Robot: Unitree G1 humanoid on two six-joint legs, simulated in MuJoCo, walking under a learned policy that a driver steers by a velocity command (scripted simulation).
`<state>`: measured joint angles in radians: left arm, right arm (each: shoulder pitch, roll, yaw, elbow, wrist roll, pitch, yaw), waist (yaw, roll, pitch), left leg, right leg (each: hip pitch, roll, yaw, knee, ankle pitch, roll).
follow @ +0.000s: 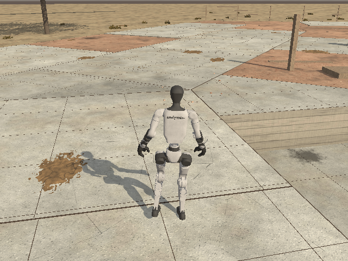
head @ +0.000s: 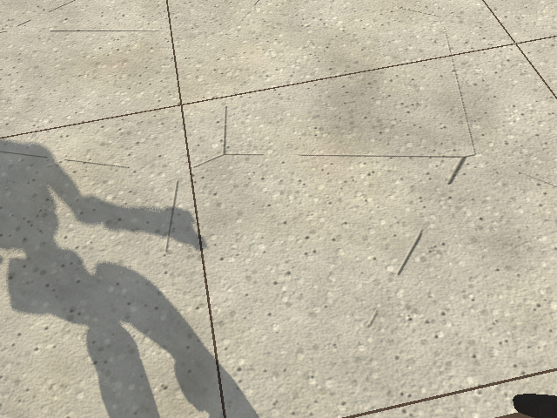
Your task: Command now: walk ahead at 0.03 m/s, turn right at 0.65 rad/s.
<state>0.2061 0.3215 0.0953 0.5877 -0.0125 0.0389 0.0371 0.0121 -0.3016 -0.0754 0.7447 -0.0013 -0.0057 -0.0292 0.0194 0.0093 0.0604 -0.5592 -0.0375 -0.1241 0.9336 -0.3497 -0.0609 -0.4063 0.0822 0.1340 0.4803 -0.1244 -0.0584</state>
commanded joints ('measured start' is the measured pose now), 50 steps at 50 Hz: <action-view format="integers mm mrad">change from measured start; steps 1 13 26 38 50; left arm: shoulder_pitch -52 -113 49 263 125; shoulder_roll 149 85 108 73 50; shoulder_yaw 42 2 40 -13 -41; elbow -97 -57 15 166 168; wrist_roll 8 34 30 55 -16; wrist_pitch -5 -35 -126 -144 -138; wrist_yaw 17 8 -30 -26 -44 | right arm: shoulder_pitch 64 90 86 -116 375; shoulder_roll -68 -186 -90 -73 -171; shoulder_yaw -13 -30 -26 -3 -28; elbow -21 -65 -214 -225 -11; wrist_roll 5 2 55 -43 -66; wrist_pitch -4 -8 -18 34 -49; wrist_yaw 4 25 17 151 39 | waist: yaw -20 9 24 79 -120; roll -137 216 -185 -109 -18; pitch -250 -31 -36 126 -120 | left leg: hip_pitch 32 191 -482 -410 664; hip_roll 11 256 83 112 396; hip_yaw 18 -350 -91 162 -285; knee -81 -616 98 125 -656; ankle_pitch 50 261 -50 243 -61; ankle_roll -21 255 83 97 218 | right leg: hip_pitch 226 73 562 458 -317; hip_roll -233 0 -507 -336 -185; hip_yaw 248 -81 470 -225 -43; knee -92 201 -299 -409 919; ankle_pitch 130 -214 -594 -131 -106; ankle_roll -139 66 -127 -10 -51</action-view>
